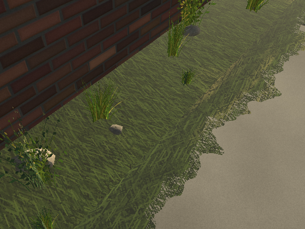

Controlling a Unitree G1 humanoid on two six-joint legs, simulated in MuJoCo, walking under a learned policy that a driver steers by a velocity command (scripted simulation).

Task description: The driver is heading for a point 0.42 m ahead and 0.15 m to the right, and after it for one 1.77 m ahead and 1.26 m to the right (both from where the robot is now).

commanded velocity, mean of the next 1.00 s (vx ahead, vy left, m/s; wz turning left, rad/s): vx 0.49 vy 0.00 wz -0.52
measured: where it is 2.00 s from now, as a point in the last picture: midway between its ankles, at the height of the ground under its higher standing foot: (251, 149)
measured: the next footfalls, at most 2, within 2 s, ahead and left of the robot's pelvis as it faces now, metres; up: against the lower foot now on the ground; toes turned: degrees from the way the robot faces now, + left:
right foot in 0.26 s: +0.31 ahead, -0.14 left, +0.00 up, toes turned -10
left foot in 0.74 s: +0.63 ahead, -0.02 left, +0.00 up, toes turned -29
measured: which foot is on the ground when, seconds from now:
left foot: down 0.00-0.28, up 0.30-0.72, down 0.74-1.00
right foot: up 0.00-0.24, down 0.26-0.74, up 0.76-1.00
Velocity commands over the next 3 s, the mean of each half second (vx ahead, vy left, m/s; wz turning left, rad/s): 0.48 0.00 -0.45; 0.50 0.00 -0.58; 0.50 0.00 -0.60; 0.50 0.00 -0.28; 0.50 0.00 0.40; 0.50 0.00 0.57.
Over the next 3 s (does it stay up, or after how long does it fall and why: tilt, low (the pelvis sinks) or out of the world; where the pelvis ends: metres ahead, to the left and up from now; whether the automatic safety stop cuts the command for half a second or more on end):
stays up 1.28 -0.89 0.00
